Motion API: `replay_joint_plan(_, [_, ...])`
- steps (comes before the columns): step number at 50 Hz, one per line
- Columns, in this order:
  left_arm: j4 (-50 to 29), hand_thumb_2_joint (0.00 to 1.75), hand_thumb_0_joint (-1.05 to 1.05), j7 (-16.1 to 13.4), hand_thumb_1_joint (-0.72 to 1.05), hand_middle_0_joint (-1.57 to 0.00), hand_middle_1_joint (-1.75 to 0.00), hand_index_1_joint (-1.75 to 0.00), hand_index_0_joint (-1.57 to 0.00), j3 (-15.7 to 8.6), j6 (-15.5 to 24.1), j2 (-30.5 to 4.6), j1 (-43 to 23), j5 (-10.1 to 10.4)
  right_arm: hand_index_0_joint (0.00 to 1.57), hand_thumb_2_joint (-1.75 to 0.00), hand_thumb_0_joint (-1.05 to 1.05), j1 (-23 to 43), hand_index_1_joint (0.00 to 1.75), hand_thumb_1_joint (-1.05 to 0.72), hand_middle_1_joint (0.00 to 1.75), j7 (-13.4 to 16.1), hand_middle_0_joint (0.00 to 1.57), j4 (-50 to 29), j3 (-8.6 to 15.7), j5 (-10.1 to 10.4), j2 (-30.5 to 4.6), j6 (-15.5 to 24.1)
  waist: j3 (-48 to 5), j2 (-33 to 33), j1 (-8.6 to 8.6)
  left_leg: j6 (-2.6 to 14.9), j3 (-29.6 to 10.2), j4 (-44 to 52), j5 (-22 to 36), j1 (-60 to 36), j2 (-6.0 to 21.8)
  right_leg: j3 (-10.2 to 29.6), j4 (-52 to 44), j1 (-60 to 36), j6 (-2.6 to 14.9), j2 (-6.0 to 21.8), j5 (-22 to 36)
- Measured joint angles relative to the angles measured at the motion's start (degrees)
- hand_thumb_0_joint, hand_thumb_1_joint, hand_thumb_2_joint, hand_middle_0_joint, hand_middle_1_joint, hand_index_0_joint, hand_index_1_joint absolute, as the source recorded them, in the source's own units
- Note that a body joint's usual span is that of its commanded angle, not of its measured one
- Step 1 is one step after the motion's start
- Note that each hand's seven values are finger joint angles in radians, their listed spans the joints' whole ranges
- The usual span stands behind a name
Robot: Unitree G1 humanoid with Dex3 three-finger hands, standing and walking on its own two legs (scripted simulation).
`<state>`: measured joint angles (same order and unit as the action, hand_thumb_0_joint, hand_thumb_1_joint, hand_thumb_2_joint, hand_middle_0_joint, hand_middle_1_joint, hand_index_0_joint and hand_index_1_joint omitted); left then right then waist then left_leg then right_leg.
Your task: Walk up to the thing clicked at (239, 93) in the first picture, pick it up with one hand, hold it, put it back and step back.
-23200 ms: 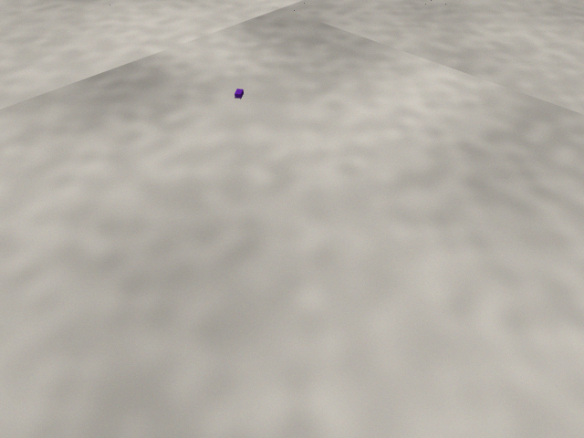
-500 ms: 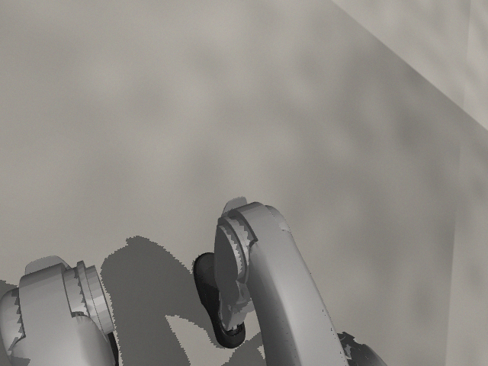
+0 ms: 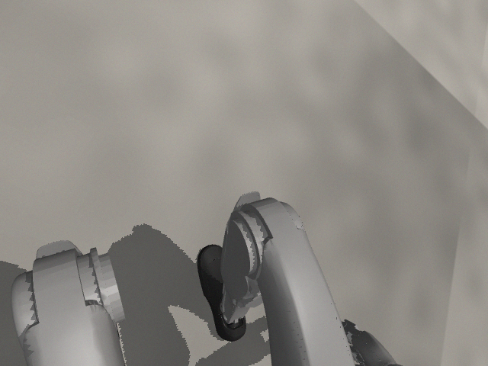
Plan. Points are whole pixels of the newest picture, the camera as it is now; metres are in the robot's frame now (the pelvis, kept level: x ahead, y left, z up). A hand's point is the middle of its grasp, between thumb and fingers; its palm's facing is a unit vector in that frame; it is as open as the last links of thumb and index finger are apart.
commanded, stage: rest palm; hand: left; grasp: from above
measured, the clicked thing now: out of the picture +0.51 +0.33 -0.31
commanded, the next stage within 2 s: none
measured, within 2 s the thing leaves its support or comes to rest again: neither
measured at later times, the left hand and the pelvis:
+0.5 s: hand out of the picture +0.49 +0.32 -0.23, palm faces -0.49 -0.04 -0.87, open 12.0 cm; pelvis +0.00 +0.00 -0.01, yaw -1 degrees
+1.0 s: hand out of the picture +0.49 +0.33 -0.25, palm faces -0.48 -0.08 -0.87, open 12.4 cm; pelvis +0.01 +0.00 -0.01, yaw -3 degrees
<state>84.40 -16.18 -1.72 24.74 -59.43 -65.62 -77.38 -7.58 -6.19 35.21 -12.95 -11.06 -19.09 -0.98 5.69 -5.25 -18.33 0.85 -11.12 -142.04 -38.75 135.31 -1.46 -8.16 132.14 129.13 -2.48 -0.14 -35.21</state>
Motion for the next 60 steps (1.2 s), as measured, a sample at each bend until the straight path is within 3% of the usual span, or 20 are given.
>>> replay_joint_plan(4, [2.5,0.70,0.00,-3.8,-0.15,-0.43,-0.66,-0.65,-0.43,0.3,-0.5,-0.1,-1.0,-3.0,0.20,-0.89,0.00,0.0,0.30,-0.91,0.30,-0.5,0.20,-0.1,0.0,-0.2,0.5,0.4,-1.3,-0.3,-1.22,0.38,-0.1,-0.4,-1.0,0.1,0.2,-0.1,0.0,0.0,-0.11,-0.2,-0.8])
replay_joint_plan(8, [5.2,0.70,0.00,-7.0,-0.14,-0.44,-0.63,-0.63,-0.43,0.1,-2.7,-0.2,-1.4,-4.4,0.20,-0.89,0.00,-0.3,0.30,-0.91,0.30,-1.0,0.20,-0.7,-0.3,-0.1,1.2,1.2,-1.9,0.0,-2.71,0.83,0.1,-0.4,-1.6,0.2,0.4,0.1,-0.2,0.0,-0.42,-0.3,-1.2])
replay_joint_plan(13, [8.6,0.70,0.00,-8.9,-0.14,-0.43,-0.62,-0.63,-0.42,-0.2,-5.7,-0.3,-1.5,-4.1,0.20,-0.89,0.00,-1.0,0.30,-0.91,0.30,-1.5,0.20,-1.7,-1.4,0.2,1.8,2.5,-1.3,0.5,-4.17,1.21,0.4,-0.3,-1.3,0.7,0.7,0.3,-0.4,0.5,-0.52,-0.6,-0.8])
replay_joint_plan(22, [9.4,0.70,0.00,-8.4,-0.14,-0.42,-0.63,-0.64,-0.41,-1.5,-7.1,-1.7,-0.8,-2.8,0.20,-0.89,0.00,-2.9,0.30,-0.91,0.30,-1.5,0.20,-2.7,-3.7,0.2,1.2,4.4,1.6,-0.4,-5.45,0.82,0.3,-1.0,-0.3,1.2,0.9,0.3,0.5,1.5,-0.73,-0.9,0.5])
replay_joint_plan(38, [8.2,0.75,0.00,-8.7,-0.22,-0.37,-0.66,-0.68,-0.35,-2.5,-5.7,-5.0,0.3,-1.0,0.20,-0.89,0.00,-1.4,0.30,-0.91,0.30,-0.6,0.20,-3.0,-4.9,-0.7,-1.1,5.5,4.3,-2.1,-4.99,-0.02,-1.5,-2.6,-2.0,0.1,1.3,-1.0,1.2,0.8,-0.70,-1.5,0.0])
replay_joint_plan(46, [7.9,0.75,0.00,-8.6,-0.22,-0.37,-0.67,-0.68,-0.35,-2.5,-4.6,-5.5,1.2,-1.4,0.20,-0.90,0.00,0.3,0.30,-0.91,0.30,-0.8,0.20,-3.8,-5.2,-1.4,-1.4,5.6,4.9,-3.0,-4.35,-0.04,-2.2,-3.1,-2.5,-0.5,1.2,-1.5,1.2,-0.1,-0.79,-1.6,-0.3])
replay_joint_plan(60, [11.2,0.73,0.00,-12.7,-0.20,-0.36,-0.69,-0.69,-0.35,-0.1,-4.6,-5.2,0.3,-2.6,0.20,-0.90,0.00,1.6,0.30,-0.91,0.30,-1.4,0.20,-2.8,-6.3,-1.8,-0.4,6.6,4.1,-3.4,-4.57,0.50,-2.3,-3.6,-2.3,-0.6,1.2,-1.7,1.2,-0.6,-1.11,-1.8,-0.1])
